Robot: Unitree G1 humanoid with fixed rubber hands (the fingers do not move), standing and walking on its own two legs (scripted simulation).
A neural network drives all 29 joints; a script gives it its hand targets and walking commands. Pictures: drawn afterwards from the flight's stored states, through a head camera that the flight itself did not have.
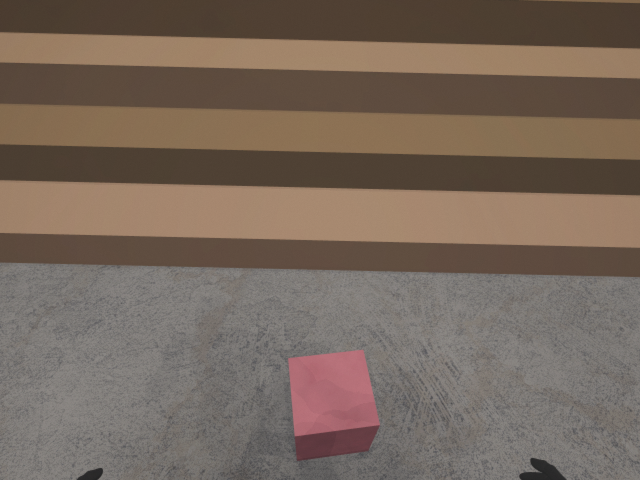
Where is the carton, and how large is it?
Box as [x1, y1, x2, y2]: [288, 350, 379, 460]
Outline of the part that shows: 363,350 288,358 297,460 365,451 368,449 379,423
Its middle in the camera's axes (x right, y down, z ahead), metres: +0.03 +0.46 +1.10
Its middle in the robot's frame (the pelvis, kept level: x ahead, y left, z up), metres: +0.43 -0.05 -0.66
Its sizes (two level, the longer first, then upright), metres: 0.210 0.200 0.250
